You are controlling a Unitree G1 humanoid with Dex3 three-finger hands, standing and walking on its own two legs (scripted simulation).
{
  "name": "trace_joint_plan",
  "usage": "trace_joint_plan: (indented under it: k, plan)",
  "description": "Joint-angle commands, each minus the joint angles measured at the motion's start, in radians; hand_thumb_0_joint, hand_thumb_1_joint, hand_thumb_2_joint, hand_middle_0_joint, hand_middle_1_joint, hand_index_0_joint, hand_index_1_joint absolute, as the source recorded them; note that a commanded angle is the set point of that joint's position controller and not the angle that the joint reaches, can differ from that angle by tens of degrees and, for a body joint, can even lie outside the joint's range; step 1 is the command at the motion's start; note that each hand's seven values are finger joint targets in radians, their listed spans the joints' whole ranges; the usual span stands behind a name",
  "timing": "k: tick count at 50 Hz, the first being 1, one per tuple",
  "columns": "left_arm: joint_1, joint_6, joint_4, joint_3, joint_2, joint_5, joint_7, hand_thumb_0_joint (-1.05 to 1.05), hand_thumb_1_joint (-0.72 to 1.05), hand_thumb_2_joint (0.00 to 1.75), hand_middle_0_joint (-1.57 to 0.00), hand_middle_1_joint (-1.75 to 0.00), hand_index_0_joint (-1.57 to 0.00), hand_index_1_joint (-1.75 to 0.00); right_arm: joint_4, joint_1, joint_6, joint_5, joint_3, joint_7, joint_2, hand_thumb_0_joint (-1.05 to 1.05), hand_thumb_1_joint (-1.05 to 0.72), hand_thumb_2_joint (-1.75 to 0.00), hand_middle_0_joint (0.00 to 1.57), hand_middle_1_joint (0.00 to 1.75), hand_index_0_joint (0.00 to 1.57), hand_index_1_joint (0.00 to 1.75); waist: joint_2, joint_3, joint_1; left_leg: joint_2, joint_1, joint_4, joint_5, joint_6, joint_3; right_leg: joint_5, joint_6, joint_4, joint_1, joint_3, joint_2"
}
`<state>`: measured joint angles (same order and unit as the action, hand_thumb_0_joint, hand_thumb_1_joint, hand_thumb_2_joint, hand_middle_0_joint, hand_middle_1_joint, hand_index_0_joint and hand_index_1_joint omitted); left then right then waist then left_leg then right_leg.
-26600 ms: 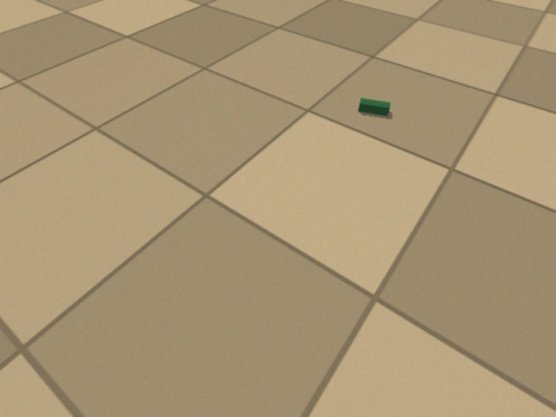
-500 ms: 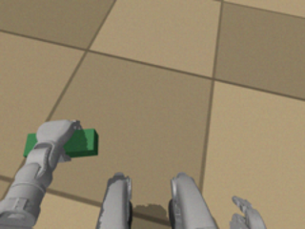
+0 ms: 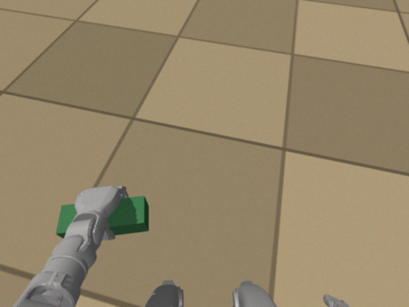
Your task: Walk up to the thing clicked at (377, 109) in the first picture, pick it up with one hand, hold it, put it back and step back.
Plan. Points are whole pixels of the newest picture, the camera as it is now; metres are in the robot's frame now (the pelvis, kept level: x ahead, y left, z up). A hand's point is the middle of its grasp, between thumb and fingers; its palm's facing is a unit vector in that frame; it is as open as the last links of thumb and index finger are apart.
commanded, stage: lift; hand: left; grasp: from above
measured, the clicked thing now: (106, 218) +0.33 +0.24 -0.11
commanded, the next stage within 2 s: hold in 0.16 s
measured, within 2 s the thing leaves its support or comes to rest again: neither
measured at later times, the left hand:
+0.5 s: hand (104, 202) +0.34 +0.22 -0.03, palm faces -0.46 -0.08 -0.88, open 9.7 cm
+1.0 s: hand (100, 203) +0.32 +0.22 -0.01, palm faces -0.47 -0.06 -0.88, open 9.7 cm
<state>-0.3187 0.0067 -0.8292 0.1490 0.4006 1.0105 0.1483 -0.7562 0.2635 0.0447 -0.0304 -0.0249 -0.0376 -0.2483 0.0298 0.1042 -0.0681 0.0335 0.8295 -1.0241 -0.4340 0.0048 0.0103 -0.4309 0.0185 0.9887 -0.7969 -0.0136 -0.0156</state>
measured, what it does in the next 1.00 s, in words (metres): rises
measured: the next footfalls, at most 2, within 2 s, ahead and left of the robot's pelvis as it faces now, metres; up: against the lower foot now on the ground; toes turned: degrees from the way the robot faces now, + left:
none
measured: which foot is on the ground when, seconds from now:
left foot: down 0.00-1.00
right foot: down 0.00-1.00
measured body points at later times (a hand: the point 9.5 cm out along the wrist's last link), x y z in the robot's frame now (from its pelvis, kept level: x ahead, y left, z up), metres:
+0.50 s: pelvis +0.03 +0.00 +0.04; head +0.07 -0.01 +0.49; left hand +0.36 +0.22 +0.02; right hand +0.13 -0.27 -0.08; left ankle +0.04 +0.12 -0.67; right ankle +0.03 -0.13 -0.67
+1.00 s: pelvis +0.03 +0.00 +0.05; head +0.05 -0.02 +0.50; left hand +0.34 +0.22 +0.04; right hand +0.14 -0.27 -0.06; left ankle +0.04 +0.12 -0.67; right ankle +0.03 -0.13 -0.67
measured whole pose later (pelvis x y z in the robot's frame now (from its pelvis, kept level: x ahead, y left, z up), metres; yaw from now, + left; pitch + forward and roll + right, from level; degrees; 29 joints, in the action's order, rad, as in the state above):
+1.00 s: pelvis +0.03 +0.00 +0.05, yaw +0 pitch +4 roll +0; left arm -0.25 0.02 -0.72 0.20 0.37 1.01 0.04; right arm -0.70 0.24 -0.04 -0.04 -0.04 -0.02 -0.26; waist 0.04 0.04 -0.02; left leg 0.02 0.39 -0.61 -0.29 0.00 -0.02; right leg -0.30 0.02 0.61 -0.38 -0.04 0.00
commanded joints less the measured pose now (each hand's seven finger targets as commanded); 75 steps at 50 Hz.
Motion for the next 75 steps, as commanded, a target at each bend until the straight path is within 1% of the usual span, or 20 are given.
trace_joint_plan:
  k: [1,4,7,9,10,11,14,17,19,23,29,36,42,49,51,54,62,64,66,75]
  plan:
    - [-0.326,0.017,0.189,-0.077,0.223,-0.006,0.047,0.00,0.59,0.88,-0.95,-0.80,-0.96,-0.79,0.096,0.031,0.023,0.000,-0.052,-0.014,-0.145,0.00,-0.90,-0.90,0.20,0.30,0.20,0.30,0.037,0.313,0.008,-0.039,-0.311,0.210,0.232,-0.008,0.006,0.226,-0.030,-0.217,0.198,0.006,-0.028]
    - [-0.287,0.019,0.177,-0.076,0.211,-0.018,0.034,0.00,0.60,0.90,-0.97,-0.78,-0.97,-0.78,0.101,0.028,0.016,-0.001,-0.055,-0.011,-0.144,0.00,-0.90,-0.90,0.20,0.30,0.20,0.30,0.022,0.304,0.013,-0.044,-0.348,0.239,0.257,-0.009,-0.007,0.255,-0.025,-0.260,0.249,0.000,-0.023]
    - [-0.297,0.020,0.185,-0.064,0.196,-0.012,0.029,0.00,0.60,0.92,-0.97,-0.79,-0.97,-0.79,0.101,0.031,0.010,0.000,-0.057,-0.011,-0.143,0.00,-0.90,-0.90,0.20,0.30,0.20,0.30,0.025,0.308,0.011,-0.042,-0.398,0.261,0.322,-0.008,-0.006,0.312,-0.023,-0.282,0.281,-0.001,-0.022]
    - [-0.302,0.018,0.206,-0.077,0.212,-0.012,0.035,0.00,0.58,0.92,-0.96,-0.79,-0.96,-0.79,0.102,0.030,0.006,0.000,-0.060,-0.010,-0.147,0.00,-0.90,-0.90,0.20,0.30,0.20,0.30,0.026,0.301,0.016,-0.046,-0.415,0.282,0.328,-0.007,-0.010,0.318,-0.023,-0.302,0.309,-0.002,-0.020]
    - [-0.280,0.020,0.196,-0.074,0.204,-0.009,0.032,0.00,0.58,0.91,-0.95,-0.79,-0.95,-0.79,0.100,0.030,0.004,-0.001,-0.060,-0.009,-0.144,0.00,-0.89,-0.90,0.20,0.30,0.20,0.30,0.027,0.301,0.016,-0.045,-0.436,0.290,0.348,-0.006,-0.012,0.332,-0.024,-0.305,0.306,0.000,-0.021]
    - [-0.316,0.018,0.212,-0.052,0.184,-0.010,0.030,0.00,0.59,0.92,-0.96,-0.80,-0.96,-0.80,0.104,0.023,0.003,0.000,-0.060,-0.009,-0.144,0.00,-0.90,-0.90,0.20,0.30,0.20,0.30,0.036,0.292,0.008,-0.043,-0.444,0.298,0.349,-0.005,-0.010,0.331,-0.024,-0.313,0.309,0.001,-0.020]
    - [-0.297,0.019,0.214,-0.068,0.199,-0.002,0.033,0.00,0.59,0.88,-0.95,-0.78,-0.96,-0.77,0.104,0.025,-0.003,-0.002,-0.064,-0.007,-0.149,0.00,-0.89,-0.90,0.20,0.30,0.20,0.30,0.033,0.294,0.017,-0.044,-0.480,0.321,0.375,-0.004,-0.014,0.347,-0.026,-0.330,0.333,0.003,-0.021]
    - [-0.321,0.023,0.231,-0.059,0.205,0.011,0.027,0.00,0.61,0.89,-0.96,-0.80,-0.97,-0.78,0.103,0.018,-0.008,-0.001,-0.067,-0.008,-0.154,0.00,-0.89,-0.90,0.20,0.30,0.20,0.30,0.020,0.307,0.015,-0.044,-0.513,0.329,0.430,-0.008,-0.017,0.405,-0.020,-0.348,0.367,-0.001,-0.022]
    - [-0.328,0.022,0.234,-0.058,0.199,0.004,0.024,0.00,0.62,0.90,-0.97,-0.78,-0.98,-0.77,0.104,0.012,-0.009,-0.004,-0.067,-0.008,-0.150,0.00,-0.89,-0.90,0.20,0.30,0.20,0.30,0.026,0.276,0.012,-0.049,-0.510,0.350,0.404,-0.007,-0.023,0.392,-0.021,-0.365,0.380,-0.005,-0.019]
    - [-0.310,0.024,0.235,-0.050,0.190,0.004,0.008,0.00,0.60,0.86,-0.96,-0.76,-0.97,-0.75,0.107,0.001,-0.010,-0.003,-0.072,-0.004,-0.155,0.00,-0.89,-0.90,0.20,0.30,0.20,0.30,0.031,0.272,0.021,-0.042,-0.560,0.375,0.451,-0.002,-0.013,0.401,-0.026,-0.376,0.384,0.005,-0.024]
    - [-0.298,0.023,0.247,-0.040,0.176,0.001,-0.016,0.00,0.60,0.88,-0.96,-0.76,-0.97,-0.75,0.128,-0.012,-0.018,-0.007,-0.075,0.003,-0.158,0.00,-0.89,-0.90,0.20,0.30,0.20,0.30,0.027,0.258,0.024,-0.044,-0.587,0.404,0.459,-0.003,-0.021,0.408,-0.027,-0.398,0.416,0.006,-0.025]
    - [-0.299,0.017,0.284,-0.048,0.194,0.003,-0.047,0.00,0.63,0.89,-0.98,-0.76,-0.99,-0.75,0.156,-0.032,-0.030,-0.009,-0.071,0.003,-0.156,0.00,-0.89,-0.90,0.20,0.30,0.20,0.30,0.015,0.237,0.031,-0.048,-0.580,0.431,0.431,-0.009,-0.027,0.402,-0.025,-0.427,0.450,-0.005,-0.021]
    - [-0.284,0.010,0.303,-0.057,0.204,0.006,-0.060,0.00,0.65,0.93,-1.01,-0.75,-1.01,-0.75,0.173,-0.052,-0.039,-0.015,-0.070,0.001,-0.159,0.00,-0.89,-0.90,0.20,0.30,0.20,0.30,0.006,0.209,0.043,-0.046,-0.598,0.466,0.397,-0.011,-0.030,0.364,-0.028,-0.451,0.463,-0.001,-0.022]
    - [-0.290,0.011,0.330,-0.059,0.195,0.006,-0.059,0.00,0.63,0.96,-1.00,-0.78,-1.00,-0.79,0.173,-0.063,-0.045,-0.013,-0.067,0.001,-0.150,0.00,-0.90,-0.90,0.20,0.30,0.20,0.30,0.004,0.217,0.044,-0.051,-0.616,0.475,0.416,-0.017,-0.039,0.400,-0.021,-0.471,0.489,-0.009,-0.015]
    - [-0.305,0.008,0.336,-0.058,0.202,0.003,-0.064,0.00,0.65,0.96,-1.01,-0.78,-1.01,-0.78,0.176,-0.066,-0.047,-0.015,-0.067,0.000,-0.154,0.00,-0.89,-0.90,0.20,0.30,0.20,0.30,0.016,0.196,0.039,-0.048,-0.618,0.491,0.380,-0.013,-0.036,0.355,-0.025,-0.482,0.478,-0.006,-0.018]
    - [-0.295,0.001,0.349,-0.055,0.203,-0.002,-0.074,0.00,0.67,0.93,-1.02,-0.77,-1.02,-0.77,0.189,-0.084,-0.046,-0.018,-0.067,0.001,-0.158,0.00,-0.89,-0.90,0.20,0.30,0.20,0.30,0.013,0.184,0.052,-0.046,-0.624,0.515,0.327,-0.012,-0.032,0.299,-0.029,-0.499,0.480,-0.003,-0.018]
    - [-0.275,-0.001,0.358,-0.060,0.203,-0.005,-0.085,0.00,0.66,0.94,-1.02,-0.77,-1.02,-0.77,0.191,-0.101,-0.047,-0.020,-0.059,-0.006,-0.150,0.00,-0.90,-0.90,0.20,0.30,0.20,0.30,0.003,0.179,0.049,-0.047,-0.642,0.526,0.352,-0.017,-0.036,0.326,-0.024,-0.512,0.502,-0.008,-0.015]
    - [-0.305,-0.004,0.380,-0.070,0.223,0.001,-0.083,0.00,0.67,0.94,-1.02,-0.78,-1.03,-0.78,0.192,-0.109,-0.048,-0.020,-0.059,-0.008,-0.151,0.00,-0.90,-0.90,0.20,0.30,0.20,0.30,0.015,0.182,0.056,-0.048,-0.647,0.531,0.351,-0.014,-0.035,0.318,-0.026,-0.518,0.503,-0.006,-0.017]
    - [-0.281,-0.002,0.385,-0.059,0.201,-0.006,-0.084,0.00,0.66,0.95,-1.02,-0.78,-1.02,-0.78,0.195,-0.113,-0.047,-0.021,-0.057,-0.007,-0.146,0.00,-0.90,-0.90,0.20,0.30,0.20,0.30,0.011,0.169,0.058,-0.049,-0.645,0.538,0.328,-0.015,-0.037,0.299,-0.026,-0.528,0.510,-0.008,-0.015]
    - [-0.273,-0.002,0.408,-0.070,0.217,-0.008,-0.113,0.00,0.64,0.92,-1.00,-0.77,-1.00,-0.76,0.198,-0.126,-0.049,-0.027,-0.054,-0.014,-0.143,0.00,-0.90,-0.90,0.20,0.30,0.20,0.30,0.005,0.182,0.067,-0.049,-0.670,0.553,0.369,-0.018,-0.040,0.338,-0.024,-0.539,0.541,-0.008,-0.015]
